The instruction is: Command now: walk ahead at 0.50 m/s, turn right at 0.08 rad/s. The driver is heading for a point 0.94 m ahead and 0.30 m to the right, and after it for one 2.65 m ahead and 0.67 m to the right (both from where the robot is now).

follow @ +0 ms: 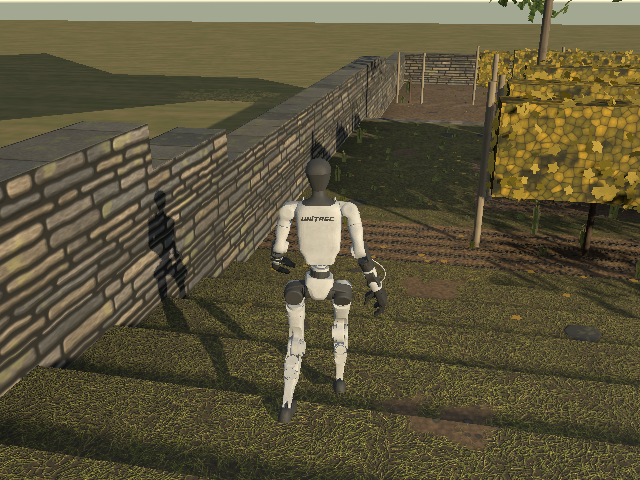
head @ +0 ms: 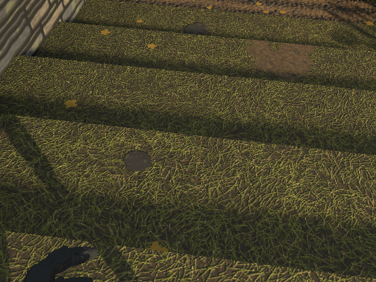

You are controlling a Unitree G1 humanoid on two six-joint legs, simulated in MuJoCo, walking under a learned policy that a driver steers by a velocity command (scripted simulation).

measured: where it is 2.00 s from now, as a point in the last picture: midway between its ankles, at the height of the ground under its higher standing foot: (258, 206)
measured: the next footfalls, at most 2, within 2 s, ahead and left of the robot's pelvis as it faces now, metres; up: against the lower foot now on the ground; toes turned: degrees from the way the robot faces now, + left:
right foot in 0.02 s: +0.16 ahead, -0.11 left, -0.17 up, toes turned +0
left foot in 0.42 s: +0.43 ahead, +0.04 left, -0.17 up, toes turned -19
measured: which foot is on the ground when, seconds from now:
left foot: down 0.00-0.02, up 0.04-0.40, down 0.42-0.94, up 0.96-1.00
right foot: up 0.00-0.00, down 0.02-0.44, up 0.46-0.90, down 0.92-1.00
